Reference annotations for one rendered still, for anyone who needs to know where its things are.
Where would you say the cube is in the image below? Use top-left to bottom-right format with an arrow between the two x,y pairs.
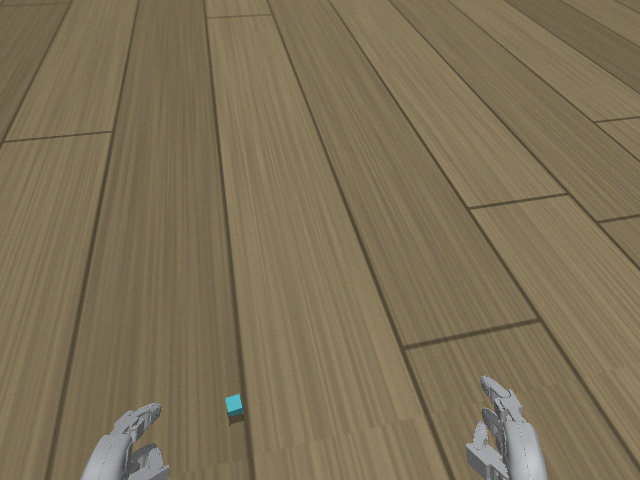
225,394 -> 244,417

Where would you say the right robot hand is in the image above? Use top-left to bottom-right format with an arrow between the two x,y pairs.
466,375 -> 548,480

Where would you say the left robot hand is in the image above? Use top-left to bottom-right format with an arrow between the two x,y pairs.
80,403 -> 169,480

